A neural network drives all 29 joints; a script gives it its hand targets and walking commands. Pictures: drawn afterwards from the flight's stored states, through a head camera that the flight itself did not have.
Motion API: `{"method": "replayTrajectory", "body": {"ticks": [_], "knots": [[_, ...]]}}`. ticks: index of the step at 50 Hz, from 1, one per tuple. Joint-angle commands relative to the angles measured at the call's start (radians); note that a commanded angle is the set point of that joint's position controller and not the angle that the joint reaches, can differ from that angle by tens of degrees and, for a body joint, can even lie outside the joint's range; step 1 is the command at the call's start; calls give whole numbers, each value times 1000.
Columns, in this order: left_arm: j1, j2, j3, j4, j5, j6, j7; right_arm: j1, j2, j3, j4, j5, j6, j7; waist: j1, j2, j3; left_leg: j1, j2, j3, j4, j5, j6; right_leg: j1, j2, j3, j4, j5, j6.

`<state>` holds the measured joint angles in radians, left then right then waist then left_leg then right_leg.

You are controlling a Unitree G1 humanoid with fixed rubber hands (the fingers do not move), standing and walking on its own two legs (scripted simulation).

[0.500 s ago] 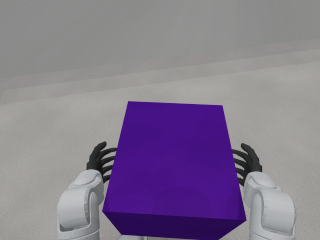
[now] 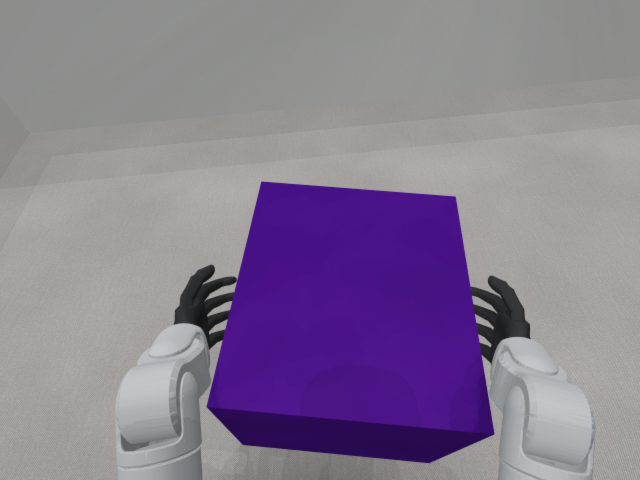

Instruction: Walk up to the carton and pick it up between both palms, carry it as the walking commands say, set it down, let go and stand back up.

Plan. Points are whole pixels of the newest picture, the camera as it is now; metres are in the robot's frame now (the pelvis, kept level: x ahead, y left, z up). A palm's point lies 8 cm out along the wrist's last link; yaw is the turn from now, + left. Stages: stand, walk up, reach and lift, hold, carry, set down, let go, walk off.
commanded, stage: carry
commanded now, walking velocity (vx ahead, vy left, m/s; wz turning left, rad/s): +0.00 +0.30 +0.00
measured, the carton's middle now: (346, 324) +0.32 +0.00 +0.00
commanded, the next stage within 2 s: none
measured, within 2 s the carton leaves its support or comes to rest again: neither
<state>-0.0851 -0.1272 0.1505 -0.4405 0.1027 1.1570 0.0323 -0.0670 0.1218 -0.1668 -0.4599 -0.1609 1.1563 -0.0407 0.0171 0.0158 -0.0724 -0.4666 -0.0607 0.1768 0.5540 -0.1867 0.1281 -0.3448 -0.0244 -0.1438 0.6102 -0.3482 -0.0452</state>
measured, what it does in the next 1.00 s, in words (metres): steps to the left: left foot, then right foot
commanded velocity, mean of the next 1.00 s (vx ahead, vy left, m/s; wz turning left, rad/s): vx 0.00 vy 0.19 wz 0.00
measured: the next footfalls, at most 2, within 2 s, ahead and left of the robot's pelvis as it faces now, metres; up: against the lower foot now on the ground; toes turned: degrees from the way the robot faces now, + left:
left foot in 0.32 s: +0.07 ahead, +0.29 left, +0.00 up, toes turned +7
right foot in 0.66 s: -0.03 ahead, +0.16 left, +0.00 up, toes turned -8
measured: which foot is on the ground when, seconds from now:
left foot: down 0.00-0.00, up 0.02-0.30, down 0.32-0.66, up 0.68-0.88, down 0.90-1.00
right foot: down 0.00-0.32, up 0.34-0.64, down 0.66-0.92, up 0.94-1.00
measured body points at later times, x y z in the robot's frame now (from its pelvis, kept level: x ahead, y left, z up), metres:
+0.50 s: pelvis -0.03 +0.20 +0.01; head +0.00 +0.23 +0.46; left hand +0.23 +0.39 +0.06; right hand +0.24 +0.04 +0.07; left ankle +0.03 +0.29 -0.72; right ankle -0.07 +0.09 -0.64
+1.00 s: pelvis -0.05 +0.36 +0.01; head -0.04 +0.38 +0.46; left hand +0.22 +0.54 +0.08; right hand +0.22 +0.19 +0.09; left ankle +0.01 +0.47 -0.72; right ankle -0.08 +0.21 -0.70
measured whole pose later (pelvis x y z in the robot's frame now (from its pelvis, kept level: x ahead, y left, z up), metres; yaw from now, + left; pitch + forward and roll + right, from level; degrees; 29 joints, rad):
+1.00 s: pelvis -0.05 +0.36 +0.01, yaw -1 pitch +3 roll -1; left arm -0.12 -0.11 0.17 -0.41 0.15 1.19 0.03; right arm -0.13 0.13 -0.17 -0.37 -0.15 1.17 -0.07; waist 0.00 -0.03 -0.05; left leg -0.43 0.05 0.10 0.55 -0.18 0.03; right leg -0.40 -0.10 -0.05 0.79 -0.53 0.06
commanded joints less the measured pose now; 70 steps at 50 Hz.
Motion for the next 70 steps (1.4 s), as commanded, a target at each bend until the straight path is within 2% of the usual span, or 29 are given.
{"method": "replayTrajectory", "body": {"ticks": [1, 2, 4, 6, 8, 14, 16, 17, 18, 20, 23, 27, 31, 32, 33, 34, 35, 37, 39, 41, 44, 45, 46, 47, 50, 57, 60, 63, 70], "knots": [[-300, -802, -712, 61, -376, 15, -265, -488, 741, 831, -94, 446, 19, 273, 9, -450, -210, -325, 56, -130, 332, -345, -116, 371, -614, 696, -385, 464, -226], [-360, -823, -740, 0, -405, 13, -267, -508, 775, 829, -101, 461, 13, 273, 4, -284, -185, -356, 84, -270, 527, -348, -123, 340, -606, 628, -355, 620, -255], [-405, -809, -744, -19, -396, 11, -268, -528, 800, 826, -69, 479, 12, 280, -2, -68, -161, -277, 132, -280, 571, -155, -159, 268, -436, 331, -280, 512, -146], [-438, -803, -748, -59, -403, 8, -261, -552, 808, 827, -87, 498, 10, 277, -14, -136, -150, -236, 118, -175, 470, -97, -183, 251, -341, 197, -228, 640, -89], [-434, -784, -735, -88, -408, 13, -255, -546, 804, 830, -106, 502, 12, 267, -11, -219, -173, -156, 103, -121, 388, -134, -186, 230, -333, 163, -224, 737, -78], [-390, -753, -730, -60, -375, 34, -233, -494, 774, 806, -65, 498, 39, 273, -10, -290, -228, 94, 58, -14, -43, -79, -181, 189, -290, 86, -132, 565, 0], [-382, -760, -740, -52, -361, 40, -226, -485, 768, 797, -64, 499, 47, 283, -20, -138, -310, 318, 82, -51, -205, -45, -152, 92, -221, 45, 51, 403, 65], [-383, -763, -746, -36, -354, 44, -224, -474, 770, 787, -45, 487, 50, 290, -28, 91, -316, 444, 283, -292, -212, 216, -100, -152, -129, 7, 211, -17, 119], [-419, -776, -764, -27, -363, 48, -229, -429, 774, 752, 24, 469, 43, 294, -43, 332, -349, 465, 418, -445, -184, 406, 18, -296, -12, -35, 431, -412, 140], [-493, -830, -795, -50, -402, 27, -241, -452, 807, 760, -19, 471, 22, 289, -42, 243, -335, 384, 369, -349, -152, 454, 73, -324, 0, 116, 671, -343, 87], [-594, -856, -829, -116, -448, 8, -241, -489, 836, 750, -77, 479, -9, 283, -21, 158, -322, 328, 294, -224, -198, 209, 44, -263, -30, 78, 645, -128, 91], [-531, -823, -805, -98, -443, 13, -238, -461, 802, 759, -105, 471, -13, 271, -21, 128, -338, 330, 304, -290, -225, 75, 99, -165, -32, 76, 402, -163, 63], [-418, -799, -761, -18, -411, 24, -249, -418, 779, 791, -68, 445, 6, 268, -7, 88, -362, 336, 269, -299, -198, 171, 99, 41, -27, 46, -45, -95, 11], [-399, -802, -749, 3, -404, 26, -255, -427, 771, 796, -52, 440, 9, 268, 7, 55, -357, 260, 240, -266, -147, 171, 55, 162, -62, 53, -202, 35, -2], [-388, -801, -738, 19, -399, 27, -261, -454, 763, 797, -36, 436, 12, 269, 16, -47, -306, 37, 195, -241, -43, 117, -20, 327, -189, 217, -292, 119, -41], [-343, -802, -719, 51, -378, 21, -263, -474, 750, 810, -52, 440, 21, 271, 10, -350, -281, -184, 87, -157, 177, -195, -115, 412, -500, 593, -339, 349, -168], [-368, -821, -736, 26, -392, 15, -265, -536, 772, 829, -92, 459, 19, 274, 10, -364, -195, -293, 87, -172, 377, -330, -125, 335, -591, 601, -369, 527, -257], [-426, -815, -745, -10, -398, 18, -268, -555, 811, 829, -66, 479, 18, 277, 0, -122, -149, -196, 122, -238, 458, -164, -146, 235, -410, 325, -310, 457, -168], [-468, -809, -747, -37, -398, 17, -259, -570, 816, 823, -74, 499, 18, 278, -18, -167, -133, -118, 110, -137, 295, -98, -168, 182, -290, 145, -245, 532, -92], [-474, -796, -742, -70, -397, 23, -248, -559, 800, 821, -95, 512, 23, 274, -16, -238, -177, 1, 74, -67, 168, -141, -175, 168, -242, 101, -202, 566, -66], [-430, -772, -739, -57, -372, 35, -231, -513, 781, 808, -61, 514, 38, 278, -19, -151, -232, 232, 49, 12, -139, 39, -177, 120, -172, 43, -67, 420, 13], [-417, -766, -738, -46, -362, 38, -226, -507, 779, 804, -55, 512, 44, 283, -22, -81, -280, 378, 122, -63, -170, 105, -169, 35, -151, 28, 5, 304, 50], [-401, -757, -732, -19, -349, 43, -222, -496, 768, 787, -36, 504, 50, 289, -16, 108, -298, 476, 323, -287, -174, 480, -144, -95, -89, 1, 130, -22, 95], [-428, -768, -754, -20, -362, 53, -225, -422, 764, 742, 47, 478, 50, 295, -32, 311, -354, 477, 429, -415, -175, 541, -46, -132, -33, 3, 186, -291, 125], [-522, -841, -781, -6, -390, 39, -241, -507, 797, 760, -9, 471, 33, 296, -26, 166, -308, 323, 367, -347, -219, 261, -9, -89, -29, 81, 319, -197, 88], [-525, -843, -786, -20, -422, 35, -243, -486, 808, 753, -37, 459, 18, 279, -19, 119, -316, 307, 326, -316, -278, -67, 0, 30, -9, 70, 6, -129, 61], [-474, -839, -774, 10, -418, 41, -250, -451, 796, 754, -2, 441, 23, 277, -16, 58, -308, 236, 276, -288, -222, -83, -71, 202, -58, 117, -235, 44, 31], [-463, -838, -758, 36, -402, 35, -259, -517, 811, 786, -16, 462, 25, 282, -23, -69, -206, 218, 208, -226, -174, -88, -114, 58, -149, 217, -246, -83, 8], [-489, -824, -744, 43, -384, 43, -248, -562, 804, 791, 8, 493, 40, 295, -20, 3, -213, 189, 241, -279, -243, -110, -97, 87, -78, 145, -155, 7, 22]]}}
